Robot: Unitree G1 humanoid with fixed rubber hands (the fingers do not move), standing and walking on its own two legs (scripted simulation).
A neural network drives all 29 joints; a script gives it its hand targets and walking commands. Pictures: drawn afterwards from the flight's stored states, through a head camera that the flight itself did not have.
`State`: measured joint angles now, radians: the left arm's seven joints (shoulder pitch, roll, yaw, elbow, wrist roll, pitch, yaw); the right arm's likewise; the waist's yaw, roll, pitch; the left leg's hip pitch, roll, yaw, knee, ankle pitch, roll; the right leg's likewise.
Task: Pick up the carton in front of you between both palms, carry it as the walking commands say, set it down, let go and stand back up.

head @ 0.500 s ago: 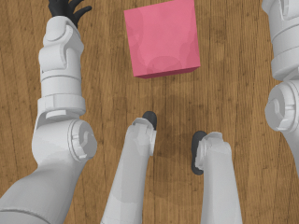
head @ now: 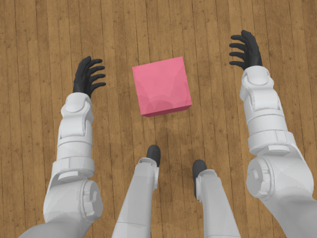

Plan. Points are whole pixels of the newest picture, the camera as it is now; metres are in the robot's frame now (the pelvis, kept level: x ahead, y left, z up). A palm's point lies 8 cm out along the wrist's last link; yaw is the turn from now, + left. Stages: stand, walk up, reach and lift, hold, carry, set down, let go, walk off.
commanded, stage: let go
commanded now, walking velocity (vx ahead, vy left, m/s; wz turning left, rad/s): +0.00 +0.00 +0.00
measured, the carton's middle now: (162, 91) +0.49 +0.11 -0.55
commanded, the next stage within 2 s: stand in 1.20 s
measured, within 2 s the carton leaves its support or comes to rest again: neither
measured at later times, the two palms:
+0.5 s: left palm (51, 174) +0.23 +0.25 +0.01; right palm (300, 139) +0.34 -0.18 -0.01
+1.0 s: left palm (62, 176) +0.23 +0.22 +0.03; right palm out of the picture +0.26 -0.25 +0.03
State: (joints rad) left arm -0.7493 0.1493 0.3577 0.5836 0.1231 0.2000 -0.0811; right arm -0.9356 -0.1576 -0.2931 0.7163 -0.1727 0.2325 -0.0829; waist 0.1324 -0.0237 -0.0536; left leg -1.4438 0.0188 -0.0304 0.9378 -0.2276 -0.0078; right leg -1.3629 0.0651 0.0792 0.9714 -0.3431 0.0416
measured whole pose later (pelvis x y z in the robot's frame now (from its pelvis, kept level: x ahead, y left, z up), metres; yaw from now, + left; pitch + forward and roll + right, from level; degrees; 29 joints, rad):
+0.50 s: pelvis +0.06 +0.00 +0.08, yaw +4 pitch +14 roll +0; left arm 0.10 0.19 0.03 0.39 -0.02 0.03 -0.08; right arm -0.10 -0.15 -0.14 0.57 -0.07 0.02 -0.03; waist 0.10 0.02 0.02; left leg -0.61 -0.02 -0.05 0.60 -0.23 0.00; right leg -0.51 0.01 0.06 0.60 -0.33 0.02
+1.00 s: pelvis +0.08 -0.02 +0.09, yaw +4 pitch -2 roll +1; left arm 0.22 0.22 0.04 0.41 0.03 0.14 -0.05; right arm 0.24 -0.21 -0.03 0.45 0.01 0.07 0.04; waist 0.00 -0.03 0.06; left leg -0.18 0.00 -0.05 0.44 -0.23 -0.03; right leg -0.08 0.02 0.05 0.45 -0.34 -0.02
